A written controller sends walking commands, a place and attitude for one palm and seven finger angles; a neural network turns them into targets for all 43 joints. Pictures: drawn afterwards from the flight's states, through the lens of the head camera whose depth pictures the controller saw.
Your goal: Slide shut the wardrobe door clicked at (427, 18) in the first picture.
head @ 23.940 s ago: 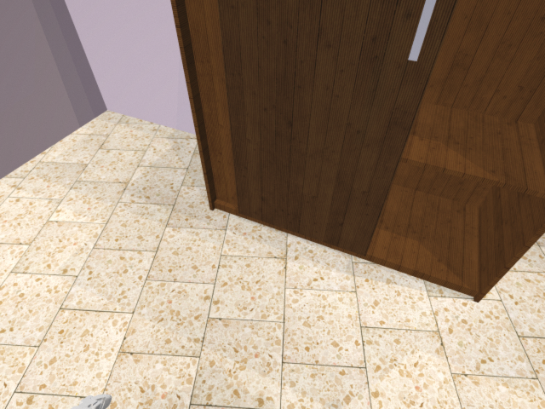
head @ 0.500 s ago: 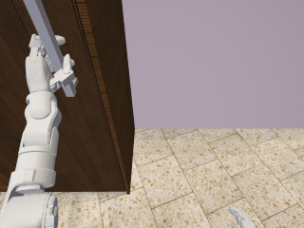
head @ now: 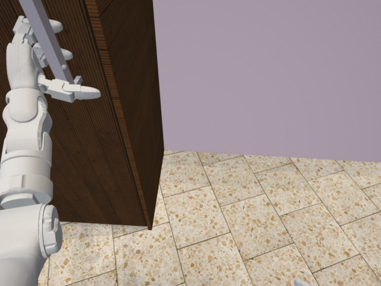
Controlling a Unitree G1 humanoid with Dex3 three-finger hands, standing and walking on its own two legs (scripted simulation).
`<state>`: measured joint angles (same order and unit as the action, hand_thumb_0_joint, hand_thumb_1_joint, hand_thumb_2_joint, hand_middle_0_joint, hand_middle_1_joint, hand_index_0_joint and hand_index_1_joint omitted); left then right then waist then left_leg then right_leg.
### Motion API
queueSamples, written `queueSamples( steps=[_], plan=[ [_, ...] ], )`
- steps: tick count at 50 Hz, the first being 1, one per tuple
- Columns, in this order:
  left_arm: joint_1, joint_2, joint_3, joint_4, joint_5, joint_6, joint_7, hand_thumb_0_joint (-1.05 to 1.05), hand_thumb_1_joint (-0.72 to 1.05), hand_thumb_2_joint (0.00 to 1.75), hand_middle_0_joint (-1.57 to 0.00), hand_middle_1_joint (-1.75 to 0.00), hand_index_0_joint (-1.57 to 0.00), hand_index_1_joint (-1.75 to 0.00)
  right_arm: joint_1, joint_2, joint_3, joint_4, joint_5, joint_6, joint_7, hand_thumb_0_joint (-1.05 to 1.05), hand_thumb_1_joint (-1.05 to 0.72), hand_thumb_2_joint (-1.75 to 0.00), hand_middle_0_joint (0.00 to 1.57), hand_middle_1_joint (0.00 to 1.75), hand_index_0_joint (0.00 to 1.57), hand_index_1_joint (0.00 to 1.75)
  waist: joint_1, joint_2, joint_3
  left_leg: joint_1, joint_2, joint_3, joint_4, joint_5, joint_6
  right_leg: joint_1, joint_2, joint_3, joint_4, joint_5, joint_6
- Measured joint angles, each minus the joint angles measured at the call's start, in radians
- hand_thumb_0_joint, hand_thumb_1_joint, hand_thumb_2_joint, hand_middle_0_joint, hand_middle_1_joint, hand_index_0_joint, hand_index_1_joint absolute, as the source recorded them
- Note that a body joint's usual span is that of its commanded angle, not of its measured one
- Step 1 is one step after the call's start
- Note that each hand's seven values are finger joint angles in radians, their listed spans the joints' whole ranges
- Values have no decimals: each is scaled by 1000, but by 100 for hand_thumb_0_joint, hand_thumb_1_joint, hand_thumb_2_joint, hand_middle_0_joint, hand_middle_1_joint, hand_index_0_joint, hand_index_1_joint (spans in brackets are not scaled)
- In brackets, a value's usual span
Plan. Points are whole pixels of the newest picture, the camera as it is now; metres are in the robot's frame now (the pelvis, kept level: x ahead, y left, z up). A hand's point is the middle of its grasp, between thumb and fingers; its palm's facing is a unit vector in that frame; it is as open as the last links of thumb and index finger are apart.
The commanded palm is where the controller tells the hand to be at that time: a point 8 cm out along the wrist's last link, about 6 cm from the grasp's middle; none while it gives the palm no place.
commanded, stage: loosen the grip on the handle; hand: left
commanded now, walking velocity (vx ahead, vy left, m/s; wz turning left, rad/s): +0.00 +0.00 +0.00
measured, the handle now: (53, 34) +0.48 +0.27 +0.28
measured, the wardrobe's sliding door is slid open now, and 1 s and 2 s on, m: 0.00 0.00 0.00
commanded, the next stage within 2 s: slip the hand off the handle in 0.16 s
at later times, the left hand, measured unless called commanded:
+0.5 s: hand (45, 65) +0.44 +0.29 +0.24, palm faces +0.29 -0.95 -0.07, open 14.6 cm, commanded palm +0.41 +0.34 +0.24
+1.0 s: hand (9, 66) +0.42 +0.34 +0.24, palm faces +0.27 -0.96 -0.10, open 14.7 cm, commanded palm +0.37 +0.38 +0.24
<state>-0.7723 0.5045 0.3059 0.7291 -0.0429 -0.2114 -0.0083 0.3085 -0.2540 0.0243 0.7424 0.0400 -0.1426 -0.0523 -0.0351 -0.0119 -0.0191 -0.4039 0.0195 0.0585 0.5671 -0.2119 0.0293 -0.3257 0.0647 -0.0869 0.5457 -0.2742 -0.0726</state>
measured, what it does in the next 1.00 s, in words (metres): stands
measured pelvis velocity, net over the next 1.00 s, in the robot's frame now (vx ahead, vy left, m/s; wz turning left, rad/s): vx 0.02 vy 0.05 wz -0.02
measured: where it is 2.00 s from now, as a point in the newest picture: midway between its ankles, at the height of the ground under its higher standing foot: outside the picture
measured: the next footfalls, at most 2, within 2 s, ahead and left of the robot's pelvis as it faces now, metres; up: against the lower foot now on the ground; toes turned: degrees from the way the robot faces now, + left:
none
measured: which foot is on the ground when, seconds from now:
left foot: down 0.00-1.00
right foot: down 0.00-1.00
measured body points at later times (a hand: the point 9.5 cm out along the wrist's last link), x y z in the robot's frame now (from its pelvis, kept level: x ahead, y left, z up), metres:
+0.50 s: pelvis +0.04 +0.01 +0.00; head +0.06 +0.01 +0.45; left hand +0.42 +0.34 +0.24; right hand +0.20 -0.24 -0.09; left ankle +0.05 +0.11 -0.73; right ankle +0.01 -0.06 -0.73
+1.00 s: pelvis +0.02 +0.05 +0.00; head +0.04 +0.05 +0.45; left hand +0.40 +0.39 +0.25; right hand +0.09 -0.23 -0.10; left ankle +0.05 +0.11 -0.73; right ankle +0.01 -0.06 -0.73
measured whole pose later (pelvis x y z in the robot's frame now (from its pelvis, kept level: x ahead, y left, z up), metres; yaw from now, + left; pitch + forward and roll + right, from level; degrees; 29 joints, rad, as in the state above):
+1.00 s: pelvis +0.02 +0.05 +0.00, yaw -1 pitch +5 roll -2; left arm -0.63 0.61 0.46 0.61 -0.18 -0.15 -0.21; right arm 0.37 -0.27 0.03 0.69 0.05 -0.08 -0.10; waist -0.03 0.01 -0.06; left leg -0.42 -0.01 0.09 0.58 -0.25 0.08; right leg -0.34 0.03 -0.05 0.54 -0.28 -0.02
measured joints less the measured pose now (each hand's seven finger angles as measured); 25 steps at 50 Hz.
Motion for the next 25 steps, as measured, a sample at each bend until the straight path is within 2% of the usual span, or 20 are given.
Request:
queueSamples(
  steps=[2,6,10,16,20,25],
  plan=[
    [13,14,23,-13,-12,-6,-31,-1,-43,27,-41,-134,-27,-125,10,-5,-12,10,2,11,-1,1,-90,-90,20,30,20,30,-2,9,0,-11,10,-2,14,-11,-7,-4,10,1,-4,-2,-4],
    [60,18,75,-47,-66,-10,-86,-1,-50,23,-49,-137,-28,-122,23,-20,-30,33,4,38,-2,1,-90,-90,20,30,20,30,4,28,-15,-14,15,0,24,-33,-16,-4,17,8,-7,-14,-3],
    [111,7,105,-117,-102,9,-113,-1,-53,21,-56,-137,-27,-119,16,-26,-35,28,5,55,-1,1,-90,-90,20,30,20,30,15,31,-28,-5,8,10,22,-53,-12,-2,10,19,2,-35,-4],
    [172,-26,112,-247,-121,73,-135,-2,-55,20,-57,-134,-27,-117,-22,-19,-28,-31,6,59,-7,1,-90,-90,20,30,20,30,35,24,-38,15,-9,21,0,-60,1,7,-6,29,3,-51,7],
    [183,-21,116,-282,-128,124,-150,-2,-55,20,-56,-131,-27,-116,-64,-6,-15,-71,7,62,-16,1,-90,-90,20,30,20,30,37,18,-43,19,-14,25,-9,-57,5,9,-10,33,-2,-49,11],
    [187,-9,132,-268,-118,163,-121,-2,-55,20,-49,-127,-27,-116,-92,5,-1,-109,8,61,-23,1,-90,-90,20,30,20,30,36,19,-46,19,-17,27,-9,-54,10,10,-13,34,-4,-44,14]
  ],
)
